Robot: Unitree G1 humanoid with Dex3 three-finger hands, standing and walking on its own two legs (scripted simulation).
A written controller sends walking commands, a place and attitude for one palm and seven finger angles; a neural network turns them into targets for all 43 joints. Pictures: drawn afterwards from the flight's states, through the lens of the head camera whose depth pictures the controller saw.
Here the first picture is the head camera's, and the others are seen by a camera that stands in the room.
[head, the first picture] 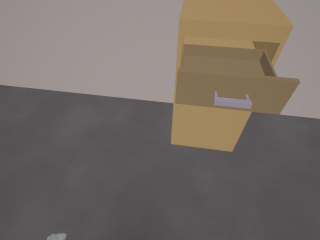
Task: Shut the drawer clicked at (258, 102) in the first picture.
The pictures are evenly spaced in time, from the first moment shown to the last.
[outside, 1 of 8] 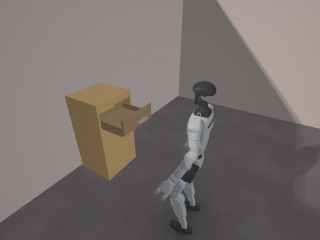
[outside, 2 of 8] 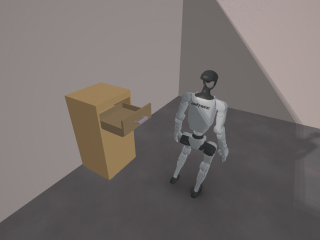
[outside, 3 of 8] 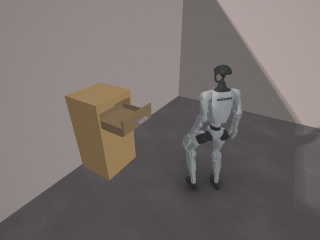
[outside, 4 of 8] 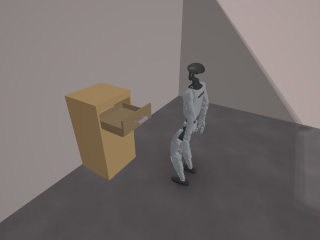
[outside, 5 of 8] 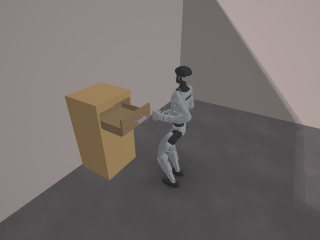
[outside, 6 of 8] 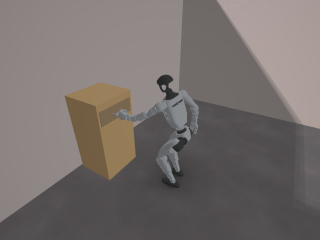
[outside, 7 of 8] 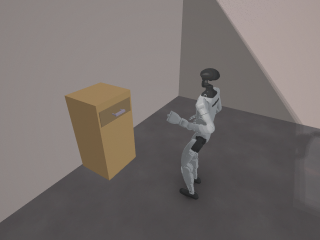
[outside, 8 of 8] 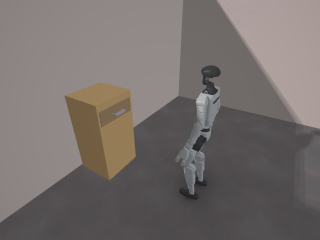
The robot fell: no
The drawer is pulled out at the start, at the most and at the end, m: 0.29 0.29 0.00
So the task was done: yes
